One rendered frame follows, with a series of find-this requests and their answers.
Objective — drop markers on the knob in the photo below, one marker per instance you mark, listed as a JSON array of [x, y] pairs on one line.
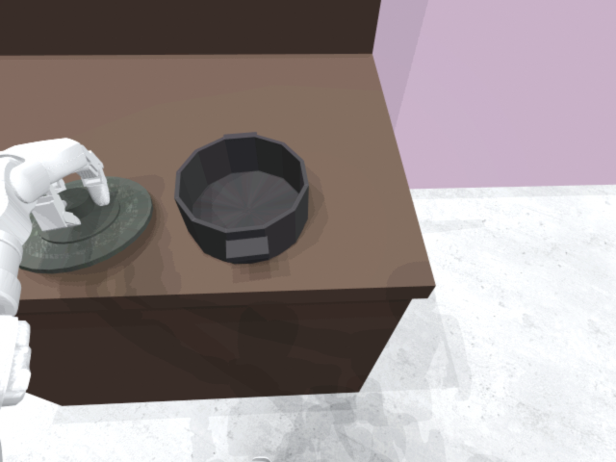
[[78, 202]]

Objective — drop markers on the robot left forearm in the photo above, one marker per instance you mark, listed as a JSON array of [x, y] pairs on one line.
[[23, 180]]

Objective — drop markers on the lid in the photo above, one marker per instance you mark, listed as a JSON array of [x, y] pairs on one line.
[[102, 234]]

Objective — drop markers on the table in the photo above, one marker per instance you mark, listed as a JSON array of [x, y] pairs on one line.
[[143, 84]]

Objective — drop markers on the pot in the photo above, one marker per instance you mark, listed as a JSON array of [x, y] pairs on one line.
[[243, 197]]

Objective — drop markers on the left robot upper arm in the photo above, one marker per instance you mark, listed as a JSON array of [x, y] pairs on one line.
[[15, 355]]

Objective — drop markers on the left robot hand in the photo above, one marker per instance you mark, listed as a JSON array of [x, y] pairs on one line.
[[60, 158]]

